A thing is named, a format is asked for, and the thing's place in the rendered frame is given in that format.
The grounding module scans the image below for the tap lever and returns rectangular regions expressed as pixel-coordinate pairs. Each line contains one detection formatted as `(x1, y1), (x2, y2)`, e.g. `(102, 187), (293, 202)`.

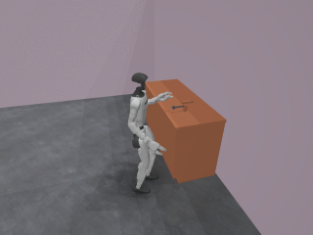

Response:
(172, 105), (185, 110)

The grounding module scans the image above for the left robot foot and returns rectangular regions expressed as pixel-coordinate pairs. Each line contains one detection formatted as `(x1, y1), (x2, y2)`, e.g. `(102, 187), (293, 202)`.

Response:
(145, 173), (159, 180)

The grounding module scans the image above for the counter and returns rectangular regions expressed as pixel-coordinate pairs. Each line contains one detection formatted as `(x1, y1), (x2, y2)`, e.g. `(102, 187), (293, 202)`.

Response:
(145, 79), (227, 183)

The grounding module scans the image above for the robot left forearm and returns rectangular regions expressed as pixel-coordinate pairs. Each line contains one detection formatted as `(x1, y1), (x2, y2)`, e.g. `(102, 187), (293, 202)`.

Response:
(148, 97), (158, 106)

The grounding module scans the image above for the robot right upper arm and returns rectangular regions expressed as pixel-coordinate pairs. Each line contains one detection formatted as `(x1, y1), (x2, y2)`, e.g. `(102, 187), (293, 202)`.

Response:
(127, 98), (141, 127)

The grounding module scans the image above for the right robot hand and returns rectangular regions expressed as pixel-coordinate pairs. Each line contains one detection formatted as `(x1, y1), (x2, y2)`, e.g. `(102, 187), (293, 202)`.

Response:
(149, 140), (167, 156)

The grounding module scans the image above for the robot right forearm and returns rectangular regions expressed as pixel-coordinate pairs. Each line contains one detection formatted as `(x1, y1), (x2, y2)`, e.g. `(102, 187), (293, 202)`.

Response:
(128, 122), (152, 145)

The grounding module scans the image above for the robot left thigh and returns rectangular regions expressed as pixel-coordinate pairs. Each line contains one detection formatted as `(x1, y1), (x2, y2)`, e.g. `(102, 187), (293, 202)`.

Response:
(145, 125), (156, 159)

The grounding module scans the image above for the left robot hand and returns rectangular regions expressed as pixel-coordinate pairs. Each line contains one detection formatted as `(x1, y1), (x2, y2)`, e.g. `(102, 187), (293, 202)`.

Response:
(156, 92), (173, 102)

